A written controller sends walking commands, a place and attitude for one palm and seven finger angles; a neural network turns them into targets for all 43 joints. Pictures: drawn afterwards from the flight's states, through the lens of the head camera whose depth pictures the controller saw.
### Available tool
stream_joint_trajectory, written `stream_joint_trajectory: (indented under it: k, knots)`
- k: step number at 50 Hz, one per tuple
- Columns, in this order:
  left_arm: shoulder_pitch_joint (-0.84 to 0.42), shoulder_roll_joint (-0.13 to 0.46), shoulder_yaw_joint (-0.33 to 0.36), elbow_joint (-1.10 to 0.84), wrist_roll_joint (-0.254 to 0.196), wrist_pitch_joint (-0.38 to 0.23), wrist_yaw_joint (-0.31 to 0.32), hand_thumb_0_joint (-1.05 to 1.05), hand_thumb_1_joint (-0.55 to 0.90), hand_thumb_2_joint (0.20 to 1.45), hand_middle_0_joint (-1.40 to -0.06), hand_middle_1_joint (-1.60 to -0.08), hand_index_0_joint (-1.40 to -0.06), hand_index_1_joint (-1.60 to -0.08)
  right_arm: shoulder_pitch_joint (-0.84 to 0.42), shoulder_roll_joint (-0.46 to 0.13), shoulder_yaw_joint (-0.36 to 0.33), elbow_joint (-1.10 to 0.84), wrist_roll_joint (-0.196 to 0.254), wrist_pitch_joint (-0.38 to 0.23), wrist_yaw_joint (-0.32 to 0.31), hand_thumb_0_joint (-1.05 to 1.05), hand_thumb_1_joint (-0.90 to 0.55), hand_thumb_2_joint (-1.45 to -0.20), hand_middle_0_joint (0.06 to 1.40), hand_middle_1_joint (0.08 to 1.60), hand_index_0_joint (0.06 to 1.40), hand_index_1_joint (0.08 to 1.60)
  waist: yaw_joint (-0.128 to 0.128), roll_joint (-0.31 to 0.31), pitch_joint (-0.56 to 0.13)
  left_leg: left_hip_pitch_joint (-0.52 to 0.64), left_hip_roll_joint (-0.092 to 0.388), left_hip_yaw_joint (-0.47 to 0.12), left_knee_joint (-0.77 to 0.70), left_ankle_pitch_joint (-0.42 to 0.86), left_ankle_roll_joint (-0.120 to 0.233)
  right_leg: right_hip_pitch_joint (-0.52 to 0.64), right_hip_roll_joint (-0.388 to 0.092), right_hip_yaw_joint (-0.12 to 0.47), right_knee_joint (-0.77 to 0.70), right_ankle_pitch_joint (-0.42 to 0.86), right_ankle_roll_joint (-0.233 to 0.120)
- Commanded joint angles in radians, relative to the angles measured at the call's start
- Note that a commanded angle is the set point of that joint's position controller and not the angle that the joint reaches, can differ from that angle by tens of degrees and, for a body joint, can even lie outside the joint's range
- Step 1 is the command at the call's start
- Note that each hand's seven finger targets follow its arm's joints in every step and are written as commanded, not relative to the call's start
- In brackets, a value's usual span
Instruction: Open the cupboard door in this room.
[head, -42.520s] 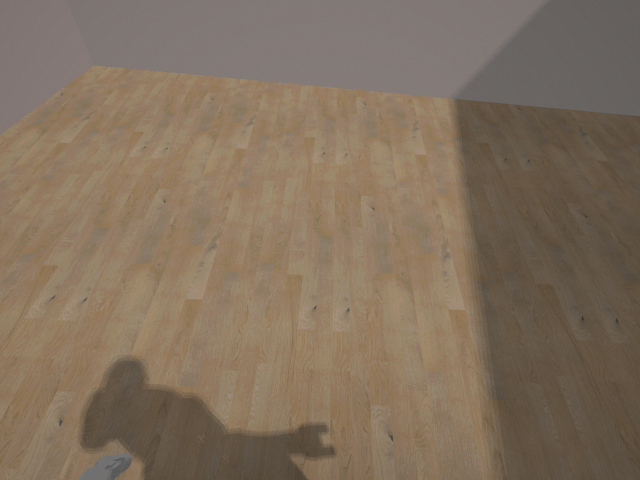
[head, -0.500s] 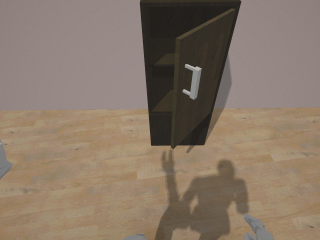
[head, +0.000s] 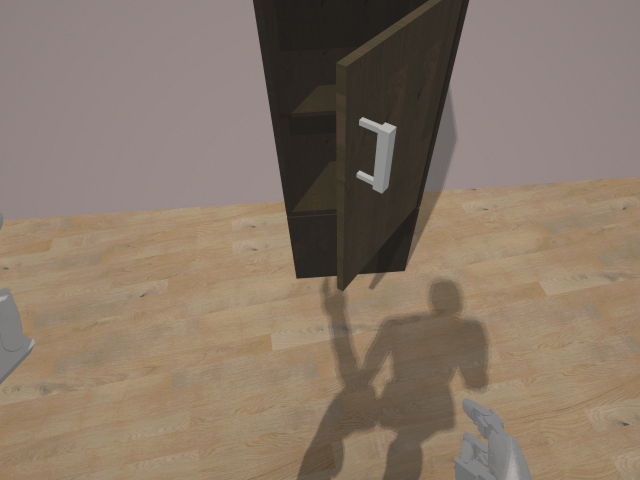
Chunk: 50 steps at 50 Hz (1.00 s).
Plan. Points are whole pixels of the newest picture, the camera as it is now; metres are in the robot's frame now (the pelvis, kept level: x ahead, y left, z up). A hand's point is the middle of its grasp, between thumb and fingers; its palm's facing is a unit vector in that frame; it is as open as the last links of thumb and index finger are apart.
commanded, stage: stop stepping back and stand still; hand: left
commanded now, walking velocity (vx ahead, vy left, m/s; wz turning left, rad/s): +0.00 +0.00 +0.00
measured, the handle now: (373, 155) +0.61 -0.08 +0.04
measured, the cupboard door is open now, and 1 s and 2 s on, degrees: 48 48 48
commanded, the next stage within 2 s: let the arm hang, fingers relaxed in 1.02 s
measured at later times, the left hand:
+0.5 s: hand (7, 351) +0.21 +0.28 +0.16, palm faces +0.34 -0.80 -0.50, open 7.4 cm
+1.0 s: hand out of the picture +0.18 +0.30 +0.15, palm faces +0.38 -0.80 -0.47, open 7.4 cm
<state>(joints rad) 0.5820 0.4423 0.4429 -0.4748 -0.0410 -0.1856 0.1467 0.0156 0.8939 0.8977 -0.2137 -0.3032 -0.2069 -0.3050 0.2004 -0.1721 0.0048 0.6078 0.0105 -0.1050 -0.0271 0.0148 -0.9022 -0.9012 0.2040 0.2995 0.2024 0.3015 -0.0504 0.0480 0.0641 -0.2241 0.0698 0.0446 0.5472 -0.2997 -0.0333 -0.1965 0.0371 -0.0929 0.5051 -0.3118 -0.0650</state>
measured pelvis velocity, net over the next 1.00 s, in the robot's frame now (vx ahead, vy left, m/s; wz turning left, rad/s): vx -0.02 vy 0.04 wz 0.00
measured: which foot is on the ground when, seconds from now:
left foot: down 0.00-1.00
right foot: down 0.00-1.00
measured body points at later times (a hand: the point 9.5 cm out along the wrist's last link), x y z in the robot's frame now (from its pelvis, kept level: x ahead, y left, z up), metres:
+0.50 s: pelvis +0.00 +0.03 +0.01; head +0.02 +0.02 +0.46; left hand +0.19 +0.32 +0.18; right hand +0.18 -0.21 -0.07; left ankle +0.01 +0.14 -0.73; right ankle -0.03 -0.07 -0.73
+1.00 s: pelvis -0.02 +0.04 +0.01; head -0.01 +0.04 +0.46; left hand +0.16 +0.34 +0.18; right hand +0.13 -0.20 -0.08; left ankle +0.01 +0.14 -0.73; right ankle -0.03 -0.07 -0.73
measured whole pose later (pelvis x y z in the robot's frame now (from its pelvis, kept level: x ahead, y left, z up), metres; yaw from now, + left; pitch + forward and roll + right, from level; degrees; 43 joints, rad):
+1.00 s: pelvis -0.02 +0.04 +0.01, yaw +0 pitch +0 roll -1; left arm 0.55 0.39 0.36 -0.43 -0.04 -0.16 0.16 0.02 0.89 0.90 -0.22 -0.30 -0.21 -0.31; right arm 0.23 -0.21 0.01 0.62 0.00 -0.09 -0.06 0.02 -0.90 -0.90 0.20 0.30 0.20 0.30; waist -0.01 0.02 0.03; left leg -0.25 0.01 0.03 0.41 -0.16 0.03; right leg -0.15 0.02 -0.08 0.34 -0.18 -0.01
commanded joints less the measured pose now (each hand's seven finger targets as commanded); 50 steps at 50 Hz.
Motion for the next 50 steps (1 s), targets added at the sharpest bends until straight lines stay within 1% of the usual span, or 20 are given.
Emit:
stream_joint_trajectory:
  k: [1,2,4,7,9,10,13,15,18,20,23,24,25,29,32,37,42,48,49,50]
  knots:
    - [0.084,0.162,0.147,-0.154,-0.012,-0.064,0.024,0.0,0.9,0.9,-0.2,-0.3,-0.2,-0.3,-0.079,-0.123,-0.058,-0.152,0.012,-0.023,-0.016,0.0,-0.9,-0.9,0.2,0.3,0.2,0.3,0.047,-0.24,-0.204,-0.202,-0.047,-0.041,0.254,-0.154,0.026,0.251,-0.299,0.307,-0.106,0.874,-0.017]
    - [0.058,0.168,0.146,-0.179,-0.008,-0.072,0.027,0.0,0.9,0.9,-0.2,-0.3,-0.2,-0.3,-0.086,-0.118,-0.048,-0.148,0.007,-0.024,-0.021,0.0,-0.9,-0.9,0.2,0.3,0.2,0.3,0.054,-0.188,-0.211,-0.211,-0.035,-0.056,0.23,-0.166,0.032,0.264,-0.306,0.292,-0.099,0.841,-0.028]
    - [-0.018,0.184,0.147,-0.226,0.001,-0.077,0.039,0.0,0.9,0.9,-0.2,-0.3,-0.2,-0.3,-0.106,-0.112,-0.034,-0.152,-0.002,-0.028,-0.035,0.0,-0.9,-0.9,0.2,0.3,0.2,0.3,0.047,-0.102,-0.193,-0.164,-0.035,-0.037,0.109,-0.088,0.028,0.246,-0.269,0.256,-0.079,0.779,-0.038]
    - [-0.066,0.159,0.11,-0.238,-0.006,-0.075,0.051,0.0,0.9,0.9,-0.2,-0.3,-0.2,-0.3,-0.082,-0.123,-0.038,-0.133,-0.01,-0.035,-0.049,0.0,-0.9,-0.9,0.2,0.3,0.2,0.3,0.041,-0.077,-0.189,0.019,-0.057,-0.014,-0.091,0.202,0.034,0.166,-0.188,0.174,-0.072,0.573,0.014]
    - [-0.089,0.178,0.113,-0.262,-0.008,-0.07,0.052,0.0,0.9,0.9,-0.2,-0.3,-0.2,-0.3,-0.092,-0.155,-0.062,-0.131,-0.006,-0.044,-0.056,0.0,-0.9,-0.9,0.2,0.3,0.2,0.3,0.057,0.0,-0.183,0.149,0.038,-0.095,-0.118,0.445,0.06,0.06,-0.124,0.138,-0.047,0.39,0.064]
    - [-0.085,0.153,0.093,-0.251,-0.007,-0.071,0.047,0.0,0.9,0.9,-0.2,-0.3,-0.2,-0.3,-0.08,-0.162,-0.063,-0.137,-0.003,-0.041,-0.053,0.0,-0.9,-0.9,0.2,0.3,0.2,0.3,0.059,0.029,-0.163,0.131,0.068,-0.132,-0.125,0.47,0.075,0.048,-0.099,0.122,-0.056,0.294,0.076]
    - [-0.08,0.146,0.09,-0.213,0.007,-0.06,0.039,0.0,0.9,0.9,-0.2,-0.3,-0.2,-0.3,-0.083,-0.149,-0.05,-0.137,0.0,-0.033,-0.045,0.0,-0.9,-0.9,0.2,0.3,0.2,0.3,0.054,0.105,-0.117,0.066,0.059,-0.111,-0.127,0.543,0.069,0.075,-0.066,0.099,-0.067,0.348,0.076]
    - [-0.072,0.131,0.079,-0.189,0.007,-0.062,0.033,0.0,0.9,0.9,-0.2,-0.3,-0.2,-0.3,-0.076,-0.153,-0.051,-0.135,0.0,-0.035,-0.04,0.0,-0.9,-0.9,0.2,0.3,0.2,0.3,0.051,0.074,-0.113,0.019,0.046,-0.104,-0.127,0.506,0.053,0.112,-0.073,0.098,-0.087,0.367,0.07]
    - [-0.008,0.12,0.083,-0.151,-0.006,-0.052,0.025,0.0,0.9,0.9,-0.2,-0.3,-0.2,-0.3,-0.069,-0.155,-0.055,-0.145,0.003,-0.025,-0.034,0.0,-0.9,-0.9,0.2,0.3,0.2,0.3,0.05,0.01,-0.17,0.03,0.029,-0.081,-0.114,0.488,0.045,0.142,-0.08,0.111,-0.101,0.434,0.066]
    - [0.018,0.122,0.084,-0.164,-0.012,-0.05,0.022,0.0,0.9,0.9,-0.2,-0.3,-0.2,-0.3,-0.073,-0.154,-0.054,-0.155,0.003,-0.02,-0.031,0.0,-0.9,-0.9,0.2,0.3,0.2,0.3,0.049,0.006,-0.183,0.013,0.025,-0.08,-0.119,0.456,0.04,0.155,-0.088,0.112,-0.108,0.428,0.063]
    - [0.023,0.137,0.097,-0.191,-0.021,-0.046,0.02,0.0,0.9,0.9,-0.2,-0.3,-0.2,-0.3,-0.084,-0.154,-0.05,-0.17,0.002,-0.013,-0.034,0.0,-0.9,-0.9,0.2,0.3,0.2,0.3,0.053,0.017,-0.185,0.015,0.019,-0.075,-0.137,0.406,0.042,0.137,-0.081,0.116,-0.122,0.391,0.065]
    - [0.021,0.166,0.121,-0.203,-0.022,-0.047,0.023,0.0,0.9,0.9,-0.2,-0.3,-0.2,-0.3,-0.092,-0.155,-0.05,-0.168,-0.001,-0.016,-0.039,0.0,-0.9,-0.9,0.2,0.3,0.2,0.3,0.055,0.019,-0.184,0.015,0.017,-0.075,-0.145,0.379,0.04,0.128,-0.081,0.113,-0.132,0.366,0.067]
    - [0.016,0.147,0.101,-0.206,-0.024,-0.046,0.023,0.0,0.9,0.9,-0.2,-0.3,-0.2,-0.3,-0.088,-0.152,-0.046,-0.171,-0.001,-0.016,-0.04,0.0,-0.9,-0.9,0.2,0.3,0.2,0.3,0.054,0.008,-0.179,0.003,0.018,-0.085,-0.153,0.356,0.043,0.136,-0.082,0.113,-0.134,0.346,0.067]
    - [-0.04,0.169,0.104,-0.239,-0.021,-0.047,0.029,0.0,0.9,0.9,-0.2,-0.3,-0.2,-0.3,-0.09,-0.16,-0.044,-0.168,-0.005,-0.028,-0.047,0.0,-0.9,-0.9,0.2,0.3,0.2,0.3,0.057,0.051,-0.168,0.021,0.012,-0.08,-0.169,0.311,0.041,0.105,-0.074,0.115,-0.152,0.297,0.07]
    - [-0.073,0.132,0.066,-0.202,-0.016,-0.042,0.031,0.0,0.9,0.9,-0.2,-0.3,-0.2,-0.3,-0.078,-0.163,-0.041,-0.158,-0.005,-0.034,-0.048,0.0,-0.9,-0.9,0.2,0.3,0.2,0.3,0.055,0.054,-0.134,0.003,0.011,-0.086,-0.196,0.235,0.043,0.09,-0.064,0.11,-0.172,0.222,0.074]
    - [-0.079,0.111,0.047,-0.136,-0.01,-0.035,0.03,0.0,0.9,0.9,-0.2,-0.3,-0.2,-0.3,-0.077,-0.164,-0.041,-0.145,-0.005,-0.036,-0.047,0.0,-0.9,-0.9,0.2,0.3,0.2,0.3,0.055,-0.008,-0.101,-0.027,-0.001,-0.096,-0.224,0.116,0.044,0.074,-0.064,0.112,-0.218,0.131,0.075]
    - [-0.089,0.111,0.04,-0.14,-0.005,-0.033,0.028,0.0,0.9,0.9,-0.2,-0.3,-0.2,-0.3,-0.084,-0.164,-0.042,-0.146,-0.005,-0.033,-0.044,0.0,-0.9,-0.9,0.2,0.3,0.2,0.3,0.054,-0.004,-0.079,-0.048,-0.014,-0.097,-0.237,0.027,0.042,0.05,-0.066,0.114,-0.253,0.043,0.072]
    - [-0.07,0.138,0.07,-0.193,-0.005,-0.043,0.032,0.0,0.9,0.9,-0.2,-0.3,-0.2,-0.3,-0.079,-0.161,-0.041,-0.156,-0.007,-0.035,-0.046,0.0,-0.9,-0.9,0.2,0.3,0.2,0.3,0.059,0.035,-0.106,-0.058,-0.013,-0.109,-0.255,0.04,0.044,0.09,-0.052,0.096,-0.225,0.071,0.072]
    - [-0.056,0.163,0.095,-0.201,-0.005,-0.045,0.034,0.0,0.9,0.9,-0.2,-0.3,-0.2,-0.3,-0.084,-0.164,-0.043,-0.153,-0.009,-0.039,-0.048,0.0,-0.9,-0.9,0.2,0.3,0.2,0.3,0.063,0.046,-0.123,-0.05,-0.013,-0.109,-0.251,0.056,0.042,0.098,-0.055,0.095,-0.221,0.085,0.071]
    - [-0.044,0.138,0.077,-0.201,-0.007,-0.045,0.033,0.0,0.9,0.9,-0.2,-0.3,-0.2,-0.3,-0.077,-0.157,-0.04,-0.155,-0.009,-0.037,-0.048,0.0,-0.9,-0.9,0.2,0.3,0.2,0.3,0.061,0.036,-0.128,-0.051,-0.012,-0.109,-0.242,0.098,0.044,0.113,-0.056,0.091,-0.21,0.117,0.071]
